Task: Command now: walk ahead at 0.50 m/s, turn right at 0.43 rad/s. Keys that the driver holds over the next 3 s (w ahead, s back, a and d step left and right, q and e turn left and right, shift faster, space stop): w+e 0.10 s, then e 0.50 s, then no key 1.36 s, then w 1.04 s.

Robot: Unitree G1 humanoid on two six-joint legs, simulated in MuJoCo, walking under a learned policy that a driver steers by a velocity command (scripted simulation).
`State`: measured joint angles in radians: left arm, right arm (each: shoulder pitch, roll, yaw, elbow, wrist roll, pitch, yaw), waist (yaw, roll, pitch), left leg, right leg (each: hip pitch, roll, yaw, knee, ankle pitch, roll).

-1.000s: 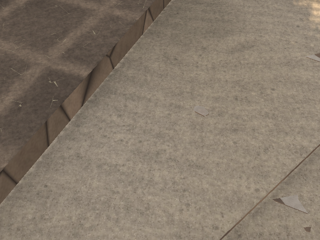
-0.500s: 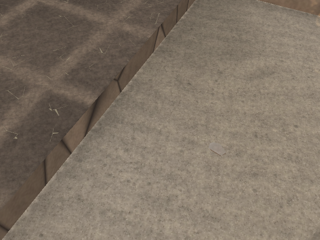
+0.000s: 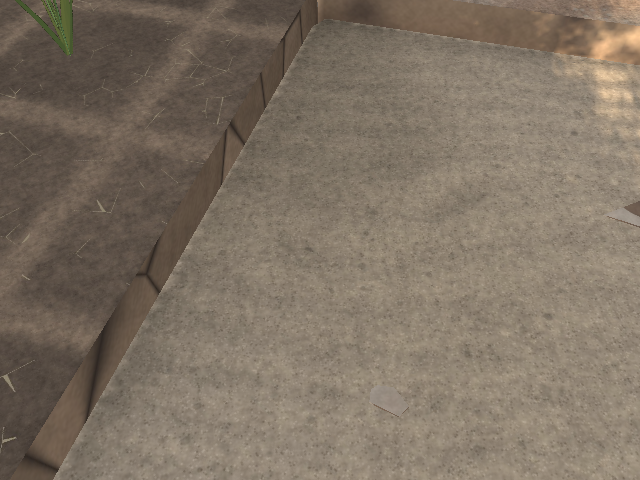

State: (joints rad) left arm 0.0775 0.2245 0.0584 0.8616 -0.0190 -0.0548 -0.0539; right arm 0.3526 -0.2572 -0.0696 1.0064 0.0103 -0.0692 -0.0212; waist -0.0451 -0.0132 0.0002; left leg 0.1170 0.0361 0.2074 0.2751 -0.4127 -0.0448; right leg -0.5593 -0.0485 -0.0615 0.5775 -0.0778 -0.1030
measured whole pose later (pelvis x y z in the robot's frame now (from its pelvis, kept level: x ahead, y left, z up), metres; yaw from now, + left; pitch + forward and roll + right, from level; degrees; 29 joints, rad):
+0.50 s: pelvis +0.25 -0.03 +0.00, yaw -18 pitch +3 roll -1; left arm 0.26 0.30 0.09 0.78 -0.01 0.00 0.04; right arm 0.02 -0.26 -0.05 0.76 -0.02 -0.10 -0.01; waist 0.05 0.01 0.02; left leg -0.47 -0.03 -0.05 0.45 0.01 0.00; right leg -0.21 0.15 0.19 0.60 -0.41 -0.07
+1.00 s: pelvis +0.28 -0.07 +0.01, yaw -27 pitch +1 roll +1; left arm 0.22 0.23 0.04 0.73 0.03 0.02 0.01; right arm 0.17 -0.28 -0.05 0.82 -0.01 0.01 -0.01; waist -0.01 0.04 0.01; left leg -0.40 0.03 0.02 0.69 -0.39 -0.03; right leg -0.26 0.01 0.02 0.52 -0.27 -0.02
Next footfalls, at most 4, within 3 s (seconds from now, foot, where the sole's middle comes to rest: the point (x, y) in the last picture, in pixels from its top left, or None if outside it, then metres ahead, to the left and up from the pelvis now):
0.02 right None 0.18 -0.11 -0.76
0.48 left None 0.39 0.04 -0.76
0.88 right None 0.27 -0.18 -0.76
2.66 right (485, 400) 0.63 -0.34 -0.76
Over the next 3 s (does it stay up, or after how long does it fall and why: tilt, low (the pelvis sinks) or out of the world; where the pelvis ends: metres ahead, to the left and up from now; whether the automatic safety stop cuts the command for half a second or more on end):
stays up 0.67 -0.27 0.02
